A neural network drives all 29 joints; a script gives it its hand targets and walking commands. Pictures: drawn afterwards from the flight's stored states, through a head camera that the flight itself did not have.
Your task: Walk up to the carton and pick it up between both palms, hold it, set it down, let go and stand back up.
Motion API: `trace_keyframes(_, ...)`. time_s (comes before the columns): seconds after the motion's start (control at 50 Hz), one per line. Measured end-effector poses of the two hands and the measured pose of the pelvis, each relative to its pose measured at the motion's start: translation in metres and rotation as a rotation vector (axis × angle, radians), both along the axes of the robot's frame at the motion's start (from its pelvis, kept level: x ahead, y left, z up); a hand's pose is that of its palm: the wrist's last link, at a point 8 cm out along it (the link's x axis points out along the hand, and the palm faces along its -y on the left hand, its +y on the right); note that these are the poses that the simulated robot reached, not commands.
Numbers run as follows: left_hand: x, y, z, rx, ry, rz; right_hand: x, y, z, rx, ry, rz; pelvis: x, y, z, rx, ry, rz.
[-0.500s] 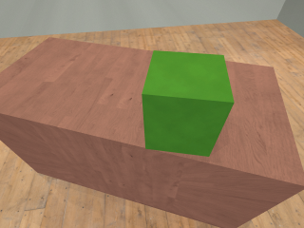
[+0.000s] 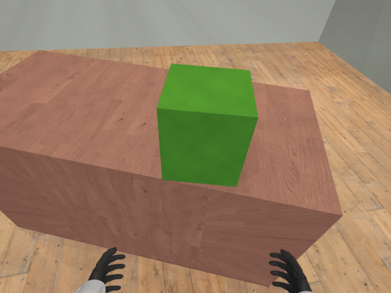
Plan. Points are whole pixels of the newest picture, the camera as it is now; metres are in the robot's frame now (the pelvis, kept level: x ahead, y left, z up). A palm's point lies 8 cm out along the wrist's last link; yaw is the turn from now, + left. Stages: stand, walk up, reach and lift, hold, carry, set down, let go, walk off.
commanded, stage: reach and lift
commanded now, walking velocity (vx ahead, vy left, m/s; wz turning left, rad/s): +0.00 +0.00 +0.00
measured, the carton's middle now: (204, 126) +0.52 +0.02 +0.05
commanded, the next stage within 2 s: none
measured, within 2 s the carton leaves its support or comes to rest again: neither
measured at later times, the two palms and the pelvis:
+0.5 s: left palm (92, 247) +0.21 +0.25 -0.05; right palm (290, 244) +0.25 -0.18 -0.03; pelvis -0.01 +0.01 -0.01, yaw +1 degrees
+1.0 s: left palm (95, 212) +0.27 +0.25 +0.00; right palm (287, 215) +0.30 -0.17 +0.00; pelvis +0.04 +0.03 +0.00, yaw +0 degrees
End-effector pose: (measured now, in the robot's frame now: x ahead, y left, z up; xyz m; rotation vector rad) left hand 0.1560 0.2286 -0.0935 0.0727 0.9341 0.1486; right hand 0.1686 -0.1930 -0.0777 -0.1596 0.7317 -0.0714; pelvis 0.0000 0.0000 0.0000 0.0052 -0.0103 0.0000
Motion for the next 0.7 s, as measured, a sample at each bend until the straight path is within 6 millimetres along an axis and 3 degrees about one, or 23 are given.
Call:
trace_keyframes(0.1,-0.009,0.021,0.004,0.028,-0.049,0.068,0.019,0.024,0.012,0.013,-0.056,0.049,-0.011,-0.006,-0.004,0.001,-0.012,0.023)
trace_keyframes(0.22,0.003,0.038,0.028,0.055,-0.166,0.055,0.042,0.041,0.026,0.057,-0.111,0.029,-0.017,0.002,-0.008,-0.007,-0.026,0.035)
trace_keyframes(0.36,0.031,0.034,0.049,0.074,-0.253,0.01,0.069,0.025,0.036,0.085,-0.162,-0.008,-0.018,0.013,-0.01,-0.021,-0.019,0.033)
trace_keyframes(0.52,0.062,0.018,0.045,0.002,-0.347,0.015,0.077,0.015,0.045,0.051,-0.182,0.006,-0.005,0.01,-0.01,-0.014,0.025,0.021)
trace_keyframes(0.7,0.063,0.019,0.044,0.005,-0.376,0.004,0.078,0.02,0.041,0.071,-0.215,-0.008,0.016,0.015,-0.002,-0.022,0.036,0.011)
